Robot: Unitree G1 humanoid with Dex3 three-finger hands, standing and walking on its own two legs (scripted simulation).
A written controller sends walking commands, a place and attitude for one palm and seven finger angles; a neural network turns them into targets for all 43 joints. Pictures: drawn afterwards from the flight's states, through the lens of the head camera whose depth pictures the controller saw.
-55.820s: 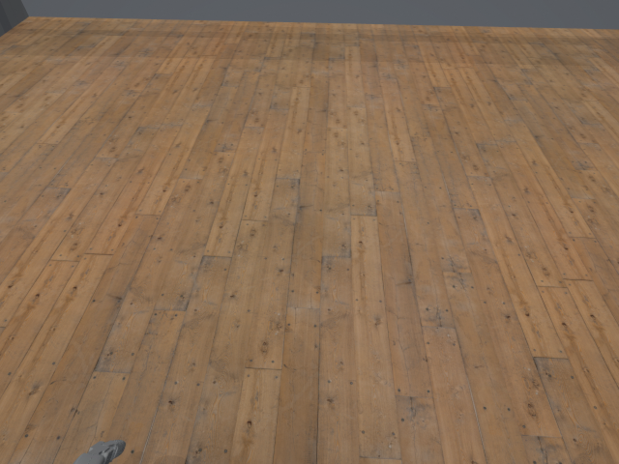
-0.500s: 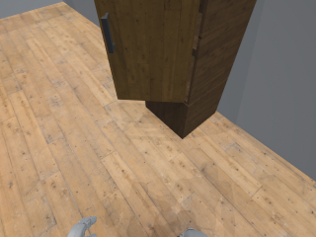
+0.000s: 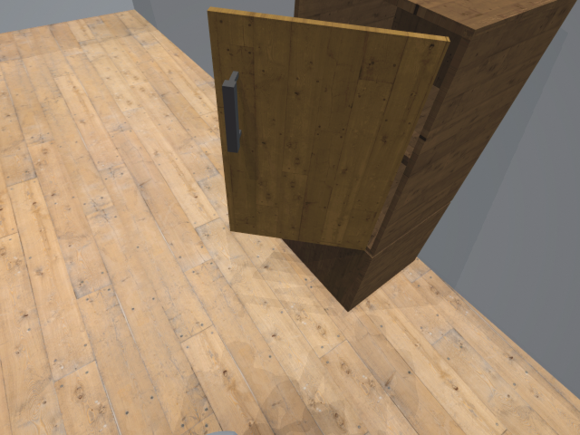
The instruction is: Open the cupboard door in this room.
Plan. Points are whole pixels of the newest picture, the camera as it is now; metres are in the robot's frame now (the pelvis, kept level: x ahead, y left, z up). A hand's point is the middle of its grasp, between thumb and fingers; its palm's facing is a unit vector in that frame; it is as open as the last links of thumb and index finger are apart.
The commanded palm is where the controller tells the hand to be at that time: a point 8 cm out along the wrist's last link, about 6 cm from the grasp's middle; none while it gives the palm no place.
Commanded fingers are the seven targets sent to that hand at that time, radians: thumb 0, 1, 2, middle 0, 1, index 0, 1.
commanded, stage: come to a stop and stand still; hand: left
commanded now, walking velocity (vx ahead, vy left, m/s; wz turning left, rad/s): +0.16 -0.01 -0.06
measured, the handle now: (234, 113) +0.65 +0.17 +0.07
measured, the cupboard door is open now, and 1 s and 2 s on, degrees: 45 45 45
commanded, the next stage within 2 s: look again from close up in 1.06 s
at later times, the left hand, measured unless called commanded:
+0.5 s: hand (185, 430) +0.15 +0.17 -0.16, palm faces +0.01 -0.97 -0.23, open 7.3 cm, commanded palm none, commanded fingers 0.00 0.90 0.90 -0.20 -0.30 -0.20 -0.30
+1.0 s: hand out of the picture +0.06 +0.24 -0.15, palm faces -0.01 -0.96 -0.29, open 7.3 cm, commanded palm none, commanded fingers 0.00 0.90 0.90 -0.20 -0.30 -0.20 -0.30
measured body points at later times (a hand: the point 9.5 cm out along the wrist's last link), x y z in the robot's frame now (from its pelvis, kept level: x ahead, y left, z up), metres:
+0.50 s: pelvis +0.07 -0.01 +0.01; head +0.12 -0.02 +0.45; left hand +0.15 +0.22 -0.14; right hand +0.08 -0.25 -0.15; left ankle +0.01 +0.10 -0.68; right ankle +0.09 -0.12 -0.73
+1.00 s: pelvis +0.04 +0.04 +0.01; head +0.04 +0.01 +0.46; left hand +0.06 +0.29 -0.13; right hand +0.10 -0.20 -0.15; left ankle +0.04 +0.11 -0.73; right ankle +0.08 -0.11 -0.73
